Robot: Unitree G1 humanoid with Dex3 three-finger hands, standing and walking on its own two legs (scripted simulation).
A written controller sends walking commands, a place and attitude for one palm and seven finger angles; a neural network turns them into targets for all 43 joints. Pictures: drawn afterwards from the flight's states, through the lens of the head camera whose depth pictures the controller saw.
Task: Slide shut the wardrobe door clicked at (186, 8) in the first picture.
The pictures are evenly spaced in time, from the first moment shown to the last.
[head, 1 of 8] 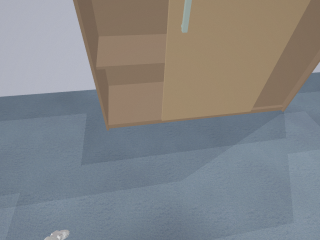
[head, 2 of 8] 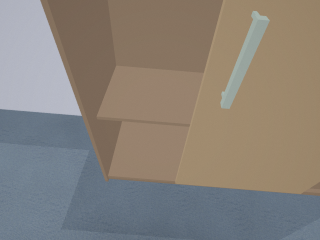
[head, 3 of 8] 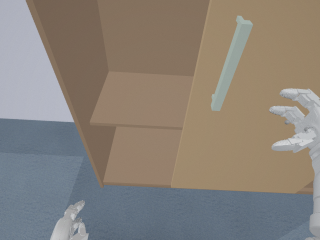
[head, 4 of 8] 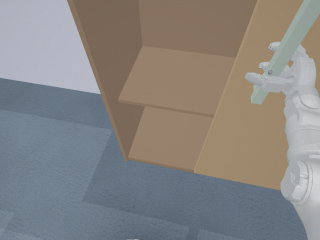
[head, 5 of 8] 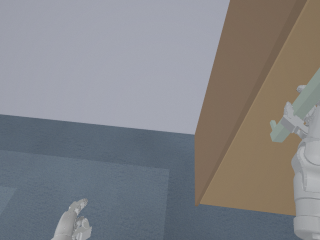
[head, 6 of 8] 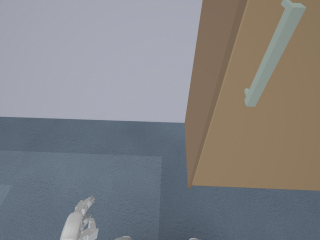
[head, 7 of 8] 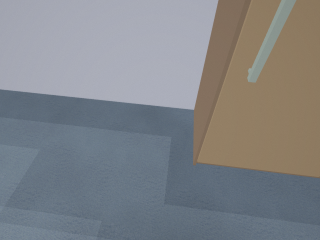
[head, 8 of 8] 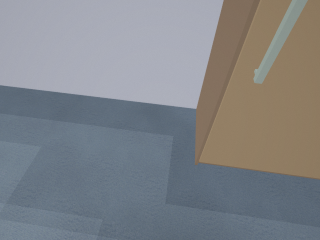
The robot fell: no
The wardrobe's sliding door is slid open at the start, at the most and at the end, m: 0.44 0.44 0.00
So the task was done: yes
